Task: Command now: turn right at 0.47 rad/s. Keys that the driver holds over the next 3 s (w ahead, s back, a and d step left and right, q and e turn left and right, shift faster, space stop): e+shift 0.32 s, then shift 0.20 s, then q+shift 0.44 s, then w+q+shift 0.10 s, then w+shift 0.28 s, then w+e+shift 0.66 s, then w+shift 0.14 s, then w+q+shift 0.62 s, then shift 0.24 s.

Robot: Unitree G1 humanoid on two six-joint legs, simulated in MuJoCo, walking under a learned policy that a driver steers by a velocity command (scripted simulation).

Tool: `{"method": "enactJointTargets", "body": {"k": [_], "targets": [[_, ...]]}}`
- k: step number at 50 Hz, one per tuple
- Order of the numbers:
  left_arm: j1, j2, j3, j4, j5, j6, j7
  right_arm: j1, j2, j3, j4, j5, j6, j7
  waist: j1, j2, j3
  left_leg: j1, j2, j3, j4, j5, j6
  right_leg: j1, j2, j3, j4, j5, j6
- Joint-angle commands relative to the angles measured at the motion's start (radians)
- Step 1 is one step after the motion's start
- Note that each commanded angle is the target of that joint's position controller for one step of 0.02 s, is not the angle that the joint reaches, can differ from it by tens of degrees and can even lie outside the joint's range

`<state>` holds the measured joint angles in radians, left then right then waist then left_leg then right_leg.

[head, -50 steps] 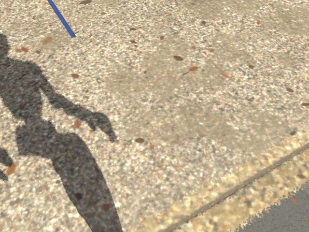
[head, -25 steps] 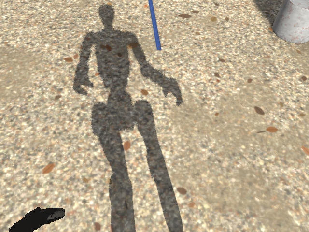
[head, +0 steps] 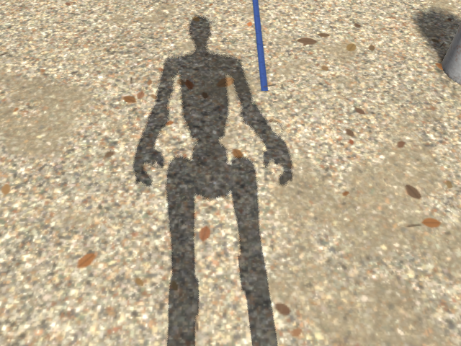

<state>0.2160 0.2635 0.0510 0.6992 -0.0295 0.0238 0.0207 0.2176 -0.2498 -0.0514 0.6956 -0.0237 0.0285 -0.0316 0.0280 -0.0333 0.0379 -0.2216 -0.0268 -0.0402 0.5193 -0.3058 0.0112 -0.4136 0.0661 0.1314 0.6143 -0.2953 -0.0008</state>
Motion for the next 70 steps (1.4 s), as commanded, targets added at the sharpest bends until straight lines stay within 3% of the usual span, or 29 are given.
{"method": "enactJointTargets", "body": {"k": [1, 4, 9, 14, 15, 16, 17, 18, 20, 23, 29, 33, 37, 38, 40, 41, 42, 44, 48, 51, 53, 55, 56, 57, 58, 59, 60, 63, 70], "targets": [[-0.073, 0.168, 0.068, -0.106, 0.003, -0.025, -0.002, -0.011, -0.156, -0.050, -0.080, -0.029, -0.026, -0.021, -0.046, 0.222, -0.073, 0.106, 0.409, -0.305, -0.214, 0.441, 0.258, -0.229, -0.024, -0.053, 0.442, -0.271, 0.044], [0.008, 0.115, 0.062, -0.074, 0.003, 0.021, -0.001, -0.112, -0.124, -0.040, -0.099, 0.014, -0.037, -0.030, -0.003, 0.162, -0.048, 0.128, 0.315, -0.101, -0.169, 0.528, 0.178, -0.284, -0.077, -0.064, 0.570, -0.135, 0.090], [-0.110, 0.070, 0.033, -0.165, 0.000, 0.028, -0.046, -0.050, -0.180, -0.064, -0.079, 0.012, -0.012, -0.032, -0.076, 0.196, -0.064, 0.157, 0.311, 0.034, -0.148, 0.488, 0.177, -0.184, -0.129, -0.164, 0.281, -0.052, 0.093], [-0.021, 0.129, 0.066, -0.168, 0.001, 0.042, -0.060, -0.073, -0.213, -0.084, -0.068, 0.054, -0.032, 0.001, -0.024, 0.185, -0.091, 0.100, 0.349, 0.116, -0.003, 0.492, 0.113, 0.048, -0.076, -0.254, -0.001, 0.035, 0.009], [0.043, 0.158, 0.085, -0.147, 0.004, 0.042, -0.046, -0.041, -0.184, -0.079, -0.051, 0.055, -0.040, 0.011, 0.002, 0.124, -0.115, 0.037, 0.306, 0.175, 0.129, 0.464, 0.059, 0.184, -0.042, -0.235, -0.098, 0.132, -0.029], [0.132, 0.264, 0.121, -0.141, 0.004, 0.038, -0.025, -0.015, -0.155, -0.072, -0.059, 0.033, -0.049, 0.017, 0.034, -0.073, -0.146, -0.194, 0.212, 0.233, 0.399, 0.219, -0.034, 0.416, -0.142, -0.015, -0.166, 0.525, -0.111], [0.118, 0.385, 0.133, -0.179, 0.038, 0.018, -0.018, -0.071, -0.078, -0.038, -0.142, -0.013, -0.057, 0.014, 0.005, -0.354, -0.215, -0.527, 0.030, 0.151, 0.685, -0.411, -0.108, 0.541, -0.434, 0.477, -0.206, 0.759, -0.362], [0.128, 0.301, 0.109, -0.181, 0.053, -0.009, -0.031, -0.152, -0.143, -0.052, -0.131, 0.004, -0.056, 0.011, 0.086, -0.175, -0.297, -0.530, 0.042, -0.028, 0.809, -0.411, -0.097, 0.510, -0.471, 0.453, -0.245, 0.678, -0.414], [0.023, 0.224, 0.080, -0.167, 0.029, -0.027, -0.018, -0.147, -0.155, -0.057, -0.104, 0.026, -0.044, -0.005, 0.021, -0.056, -0.179, -0.518, 0.090, -0.035, 0.753, -0.234, -0.062, 0.378, -0.363, 0.248, -0.241, 0.490, -0.287], [-0.092, 0.181, 0.051, -0.180, 0.029, -0.012, 0.002, -0.075, -0.154, -0.061, -0.065, 0.013, -0.023, -0.012, -0.044, -0.070, -0.159, -0.362, 0.069, 0.002, 0.691, -0.066, -0.079, 0.203, -0.272, 0.114, -0.252, 0.505, -0.227], [-0.116, 0.082, 0.009, -0.137, 0.051, -0.020, 0.007, -0.038, -0.070, -0.017, -0.029, 0.021, -0.014, 0.004, -0.029, -0.091, -0.163, -0.188, 0.109, 0.006, 0.323, 0.026, -0.091, 0.178, -0.248, 0.026, -0.275, 0.286, -0.213], [-0.089, 0.170, 0.034, -0.091, 0.055, -0.018, -0.003, -0.084, -0.156, -0.035, -0.072, 0.043, -0.015, 0.016, 0.010, -0.115, -0.052, -0.170, 0.079, 0.059, 0.234, -0.050, -0.058, 0.148, -0.301, 0.064, -0.286, 0.142, -0.239], [-0.088, 0.179, 0.046, -0.077, 0.022, 0.000, 0.020, -0.012, -0.142, -0.035, -0.076, 0.042, -0.025, 0.030, -0.026, -0.066, -0.056, -0.147, 0.061, 0.082, 0.065, 0.050, 0.001, 0.233, -0.324, 0.046, -0.176, 0.312, -0.198], [-0.075, 0.163, 0.047, -0.074, 0.020, -0.001, 0.024, 0.003, -0.165, -0.043, -0.080, 0.037, -0.026, 0.030, -0.027, -0.016, -0.057, -0.111, 0.080, 0.021, -0.008, 0.213, 0.035, 0.219, -0.277, -0.004, -0.104, 0.250, -0.144], [-0.179, 0.113, 0.040, -0.140, 0.056, -0.015, 0.028, 0.056, -0.283, -0.082, -0.088, 0.032, -0.031, 0.018, -0.043, 0.318, -0.059, 0.037, 0.315, -0.450, -0.145, 0.549, 0.266, -0.077, 0.023, -0.196, 0.251, -0.076, 0.024], [-0.251, 0.101, 0.037, -0.164, 0.052, -0.020, 0.026, 0.129, -0.259, -0.077, -0.083, 0.009, -0.042, 0.016, -0.106, 0.318, -0.094, 0.141, 0.376, -0.557, -0.203, 0.554, 0.344, -0.219, 0.044, -0.089, 0.461, -0.361, 0.035], [-0.224, 0.098, 0.041, -0.154, 0.039, -0.020, 0.019, 0.112, -0.249, -0.076, -0.084, 0.006, -0.055, 0.011, -0.081, 0.236, -0.119, 0.174, 0.350, -0.510, -0.182, 0.536, 0.320, -0.248, 0.015, -0.024, 0.563, -0.348, 0.032], [-0.185, 0.100, 0.045, -0.132, 0.034, -0.017, 0.014, 0.004, -0.226, -0.075, -0.111, 0.042, -0.052, 0.002, -0.027, 0.124, -0.120, 0.164, 0.266, -0.387, -0.143, 0.530, 0.226, -0.257, -0.020, -0.007, 0.507, -0.222, 0.040], [-0.200, 0.056, 0.036, -0.120, 0.024, -0.033, -0.002, -0.016, -0.223, -0.086, -0.134, 0.048, -0.004, -0.021, -0.032, 0.157, -0.167, 0.142, 0.183, -0.357, -0.121, 0.502, 0.187, -0.131, 0.017, -0.041, 0.241, -0.113, 0.075], [-0.164, 0.078, 0.042, -0.106, 0.001, -0.054, -0.033, 0.002, -0.236, -0.090, -0.145, 0.063, -0.003, -0.017, -0.040, 0.214, -0.171, -0.017, 0.157, -0.444, -0.228, -0.236, 0.191, 0.042, 0.032, -0.064, 0.046, -0.112, 0.052], [-0.108, 0.107, 0.058, -0.093, -0.016, -0.075, -0.042, -0.046, -0.233, -0.081, -0.163, 0.059, -0.010, -0.007, 0.008, 0.255, -0.111, -0.170, 0.140, -0.489, -0.249, -0.340, 0.174, 0.194, 0.024, -0.070, -0.067, -0.074, 0.036], [0.070, 0.137, 0.079, -0.021, -0.011, -0.094, -0.035, -0.083, -0.158, -0.054, -0.183, 0.054, -0.017, -0.006, 0.081, 0.189, -0.120, -0.353, 0.062, -0.378, -0.080, -0.351, 0.088, 0.467, -0.066, -0.063, -0.235, 0.035, -0.002], [0.161, 0.173, 0.084, -0.008, 0.009, -0.102, -0.029, -0.037, -0.061, -0.025, -0.175, 0.045, -0.023, -0.003, 0.081, -0.002, -0.170, -0.464, -0.047, -0.208, 0.275, -0.322, 0.030, 0.587, -0.267, 0.186, -0.295, -0.185, -0.051], [0.126, 0.254, 0.090, -0.022, 0.066, -0.115, -0.041, -0.039, -0.060, -0.021, -0.237, 0.065, -0.047, 0.000, 0.028, -0.155, -0.079, -0.706, -0.060, -0.206, 0.463, -0.244, 0.028, 0.520, -0.444, 0.615, -0.430, -0.540, -0.181], [0.055, 0.231, 0.087, -0.041, 0.064, -0.132, -0.041, -0.055, -0.105, -0.024, -0.235, 0.078, -0.064, 0.003, 0.001, -0.167, 0.016, -0.778, 0.021, -0.201, 0.585, -0.157, 0.032, 0.438, -0.486, 0.680, -0.483, -0.644, -0.240], [0.038, 0.166, 0.069, -0.036, 0.037, -0.138, -0.034, -0.068, -0.150, -0.034, -0.213, 0.069, -0.070, 0.007, 0.001, -0.107, 0.068, -0.803, 0.042, -0.187, 0.616, -0.063, 0.027, 0.413, -0.445, 0.559, -0.468, -0.556, -0.222], [0.063, 0.152, 0.055, -0.015, 0.096, -0.107, -0.034, -0.142, -0.184, -0.047, -0.194, -0.055, -0.051, 0.048, 0.020, 0.039, 0.072, -0.722, 0.001, -0.162, 0.594, 0.014, 0.020, 0.315, -0.381, 0.427, -0.480, -0.513, -0.156], [0.120, 0.165, 0.049, 0.024, 0.069, -0.111, -0.031, -0.074, -0.131, -0.036, -0.163, -0.042, -0.037, 0.102, 0.006, -0.086, 0.050, -0.620, -0.027, -0.138, 0.617, 0.141, 0.003, 0.265, -0.267, 0.208, -0.496, -0.315, -0.115], [0.288, 0.131, 0.032, 0.109, 0.045, -0.118, -0.037, -0.328, -0.096, 0.002, -0.211, -0.024, -0.051, 0.123, 0.094, -0.116, 0.088, -0.521, 0.060, 0.072, 0.259, 0.209, -0.014, 0.326, -0.266, 0.089, -0.557, -0.079, -0.161]]}}
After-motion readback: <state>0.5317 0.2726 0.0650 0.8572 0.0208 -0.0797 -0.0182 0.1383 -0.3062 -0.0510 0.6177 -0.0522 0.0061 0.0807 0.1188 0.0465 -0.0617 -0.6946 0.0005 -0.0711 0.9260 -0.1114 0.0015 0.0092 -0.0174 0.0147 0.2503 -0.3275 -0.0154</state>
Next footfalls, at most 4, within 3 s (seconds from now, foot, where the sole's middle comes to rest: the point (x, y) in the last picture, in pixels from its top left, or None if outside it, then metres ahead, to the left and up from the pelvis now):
0.32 right None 0.03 -0.16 -0.77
0.76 left None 0.10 0.05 -0.77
1.12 right None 0.07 -0.18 -0.77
1.52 left None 0.35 0.12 -0.77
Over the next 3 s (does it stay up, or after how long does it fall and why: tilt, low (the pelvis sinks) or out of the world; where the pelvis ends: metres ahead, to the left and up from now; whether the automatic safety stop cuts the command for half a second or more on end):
stays up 1.49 -0.34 0.00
